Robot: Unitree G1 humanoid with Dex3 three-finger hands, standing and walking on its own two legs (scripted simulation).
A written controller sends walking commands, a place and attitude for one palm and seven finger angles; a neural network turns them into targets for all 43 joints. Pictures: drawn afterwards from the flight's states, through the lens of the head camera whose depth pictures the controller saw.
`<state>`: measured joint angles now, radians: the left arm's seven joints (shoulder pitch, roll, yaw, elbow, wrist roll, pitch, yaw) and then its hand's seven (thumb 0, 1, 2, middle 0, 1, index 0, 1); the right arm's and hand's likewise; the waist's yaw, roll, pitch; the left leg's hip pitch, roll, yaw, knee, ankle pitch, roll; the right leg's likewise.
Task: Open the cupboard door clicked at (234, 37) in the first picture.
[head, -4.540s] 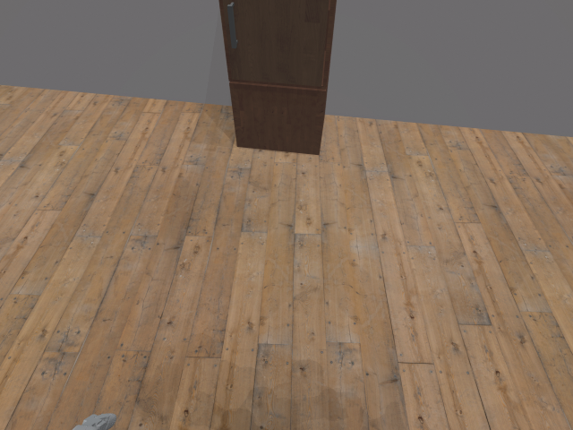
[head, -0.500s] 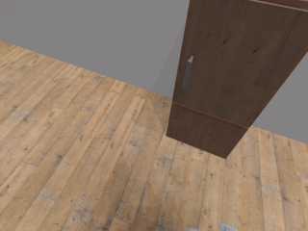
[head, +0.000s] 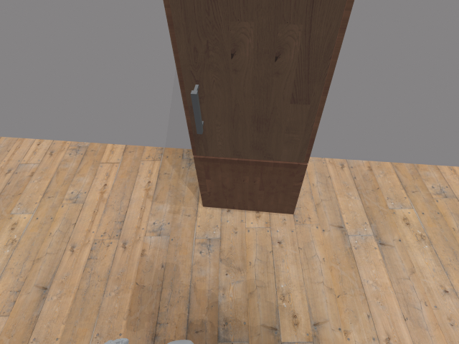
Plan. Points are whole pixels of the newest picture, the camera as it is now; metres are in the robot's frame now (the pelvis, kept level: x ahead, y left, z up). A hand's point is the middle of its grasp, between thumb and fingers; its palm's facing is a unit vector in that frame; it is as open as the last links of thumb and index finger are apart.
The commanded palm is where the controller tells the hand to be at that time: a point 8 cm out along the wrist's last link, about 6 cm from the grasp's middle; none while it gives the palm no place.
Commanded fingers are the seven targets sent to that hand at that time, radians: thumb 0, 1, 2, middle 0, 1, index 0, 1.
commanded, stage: take the last steps up to it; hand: left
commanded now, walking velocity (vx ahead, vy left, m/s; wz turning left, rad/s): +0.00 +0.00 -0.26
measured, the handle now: (198, 110) +0.81 +0.14 -0.10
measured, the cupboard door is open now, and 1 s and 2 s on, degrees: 0 0 0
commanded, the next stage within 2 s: come to a stop and stand still in 0.98 s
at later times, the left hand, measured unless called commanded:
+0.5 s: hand out of the picture +0.11 +0.18 -0.17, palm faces -0.13 -0.97 -0.20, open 7.4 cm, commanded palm none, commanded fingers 0.00 0.90 0.90 -0.20 -0.30 -0.20 -0.30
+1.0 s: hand out of the picture +0.12 +0.19 -0.19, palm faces -0.01 -0.99 -0.14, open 7.4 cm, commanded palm none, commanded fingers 0.00 0.90 0.90 -0.20 -0.30 -0.20 -0.30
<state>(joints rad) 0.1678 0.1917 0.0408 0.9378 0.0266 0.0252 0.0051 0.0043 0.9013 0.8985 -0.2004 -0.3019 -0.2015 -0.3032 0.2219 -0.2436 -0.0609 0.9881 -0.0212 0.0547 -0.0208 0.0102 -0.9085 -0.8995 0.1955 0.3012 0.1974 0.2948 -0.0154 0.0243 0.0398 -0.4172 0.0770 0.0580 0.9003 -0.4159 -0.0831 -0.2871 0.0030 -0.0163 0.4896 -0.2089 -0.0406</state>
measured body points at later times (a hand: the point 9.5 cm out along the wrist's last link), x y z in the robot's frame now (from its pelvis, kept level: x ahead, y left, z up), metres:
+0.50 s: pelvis +0.04 +0.00 +0.00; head +0.05 -0.01 +0.45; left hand +0.12 +0.23 -0.15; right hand -0.06 -0.20 -0.16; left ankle +0.00 +0.14 -0.74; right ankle +0.03 -0.11 -0.74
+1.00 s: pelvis +0.18 +0.03 -0.02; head +0.21 +0.05 +0.43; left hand +0.13 +0.25 -0.18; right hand +0.26 -0.21 -0.15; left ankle +0.26 +0.12 -0.74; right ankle +0.06 -0.09 -0.68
